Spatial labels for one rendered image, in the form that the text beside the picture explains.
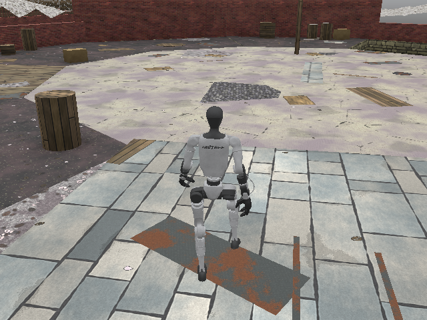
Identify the robot left upper arm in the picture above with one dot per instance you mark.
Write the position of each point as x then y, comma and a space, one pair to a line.
189, 151

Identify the right robot hand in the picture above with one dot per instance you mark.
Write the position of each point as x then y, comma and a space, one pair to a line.
248, 205

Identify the robot right shin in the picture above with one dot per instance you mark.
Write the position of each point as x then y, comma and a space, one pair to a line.
233, 217

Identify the left robot forearm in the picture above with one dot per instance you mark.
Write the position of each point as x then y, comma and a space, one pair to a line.
183, 172

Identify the robot left foot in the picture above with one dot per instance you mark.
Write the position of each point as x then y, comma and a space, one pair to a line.
202, 275

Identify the robot right upper arm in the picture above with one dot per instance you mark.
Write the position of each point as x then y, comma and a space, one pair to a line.
237, 153

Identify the left robot hand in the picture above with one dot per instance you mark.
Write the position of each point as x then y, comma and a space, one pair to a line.
185, 184

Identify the right robot forearm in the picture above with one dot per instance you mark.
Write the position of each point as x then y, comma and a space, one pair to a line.
242, 180

